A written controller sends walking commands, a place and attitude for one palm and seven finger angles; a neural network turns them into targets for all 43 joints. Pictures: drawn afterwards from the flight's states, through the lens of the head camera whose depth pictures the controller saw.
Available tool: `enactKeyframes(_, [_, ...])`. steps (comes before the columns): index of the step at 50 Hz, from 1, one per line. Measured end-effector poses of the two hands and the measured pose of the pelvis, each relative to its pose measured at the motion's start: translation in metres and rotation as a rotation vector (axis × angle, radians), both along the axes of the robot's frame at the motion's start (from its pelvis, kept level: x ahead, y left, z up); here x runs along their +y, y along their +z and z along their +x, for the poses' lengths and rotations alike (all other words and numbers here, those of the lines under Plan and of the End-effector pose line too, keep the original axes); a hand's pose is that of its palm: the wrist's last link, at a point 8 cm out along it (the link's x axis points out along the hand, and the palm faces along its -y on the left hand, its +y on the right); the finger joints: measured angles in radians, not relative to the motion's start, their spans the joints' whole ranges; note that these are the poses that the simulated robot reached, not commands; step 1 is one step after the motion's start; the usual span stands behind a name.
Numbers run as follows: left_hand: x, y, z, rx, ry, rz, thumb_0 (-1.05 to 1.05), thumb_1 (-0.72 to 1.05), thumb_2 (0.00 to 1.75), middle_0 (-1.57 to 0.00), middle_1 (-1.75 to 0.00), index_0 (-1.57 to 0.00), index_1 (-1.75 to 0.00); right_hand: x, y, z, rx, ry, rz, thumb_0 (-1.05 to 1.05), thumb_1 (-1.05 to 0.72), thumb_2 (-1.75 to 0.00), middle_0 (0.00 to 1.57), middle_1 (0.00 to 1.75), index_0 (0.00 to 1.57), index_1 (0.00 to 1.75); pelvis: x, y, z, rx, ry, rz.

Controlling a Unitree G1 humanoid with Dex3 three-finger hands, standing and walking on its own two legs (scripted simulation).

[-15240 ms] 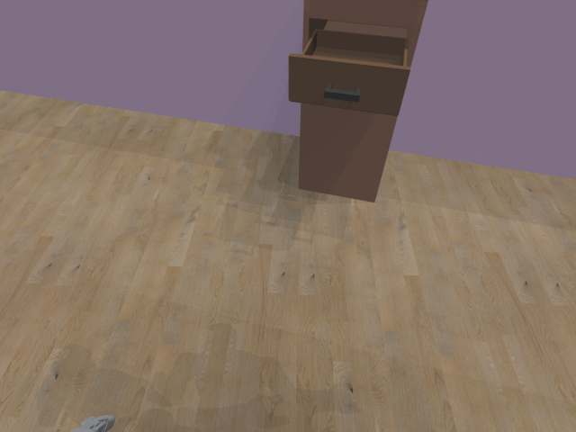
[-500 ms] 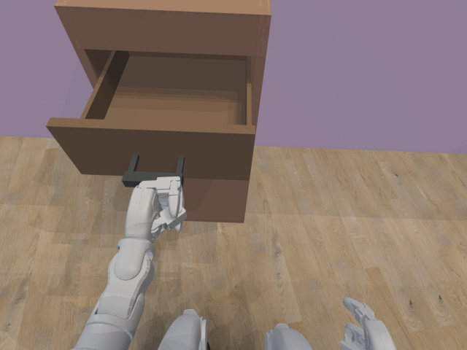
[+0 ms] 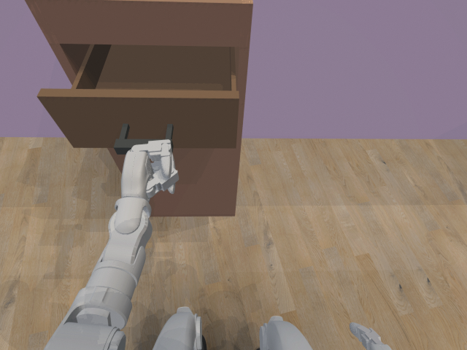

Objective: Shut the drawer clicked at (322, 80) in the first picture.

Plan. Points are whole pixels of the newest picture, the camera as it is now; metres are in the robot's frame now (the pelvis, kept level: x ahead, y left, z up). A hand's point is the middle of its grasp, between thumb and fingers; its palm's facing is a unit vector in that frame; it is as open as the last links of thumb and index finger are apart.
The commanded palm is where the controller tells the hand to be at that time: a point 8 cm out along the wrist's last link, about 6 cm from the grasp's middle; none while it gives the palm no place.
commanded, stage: push the drawer shut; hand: left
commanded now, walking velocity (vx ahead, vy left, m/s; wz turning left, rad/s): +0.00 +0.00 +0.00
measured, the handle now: (146, 138) +0.48 +0.16 +0.05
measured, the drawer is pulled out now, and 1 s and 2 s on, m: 0.14 0.02 0.00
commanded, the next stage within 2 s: pull the fist back off the drawer in 1.60 s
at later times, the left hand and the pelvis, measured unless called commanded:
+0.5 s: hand (179, 139) +0.48 +0.10 +0.05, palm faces +0.00 -1.00 -0.04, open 3.1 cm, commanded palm +0.47 +0.15 +0.06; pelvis +0.00 -0.01 -0.01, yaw -1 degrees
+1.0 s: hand (180, 116) +0.53 +0.10 +0.05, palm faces +0.00 -1.00 -0.04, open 3.1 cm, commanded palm +0.53 +0.15 +0.06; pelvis +0.01 +0.00 -0.01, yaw -2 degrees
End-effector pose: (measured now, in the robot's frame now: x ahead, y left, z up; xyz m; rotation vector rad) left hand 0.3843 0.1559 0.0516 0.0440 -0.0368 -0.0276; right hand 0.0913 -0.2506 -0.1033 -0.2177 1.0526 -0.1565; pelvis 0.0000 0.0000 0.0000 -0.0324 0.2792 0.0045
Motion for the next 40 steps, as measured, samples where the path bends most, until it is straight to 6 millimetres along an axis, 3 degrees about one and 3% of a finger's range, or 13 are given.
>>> enactKeyframes(40, [-0.002, 0.002, 0.109, 0.027, 0.021, -0.003, 0.0, 0.81, 0.93, -1.4, -1.6, -1.4, -1.6, -0.009, -0.014, -0.078, 0.263, -0.113, -0.014, 0.01, -0.91, -0.9, 0.2, 0.3, 0.2, 0.3, -0.003, -0.011, 0.009, 0.11, -0.02, -0.009])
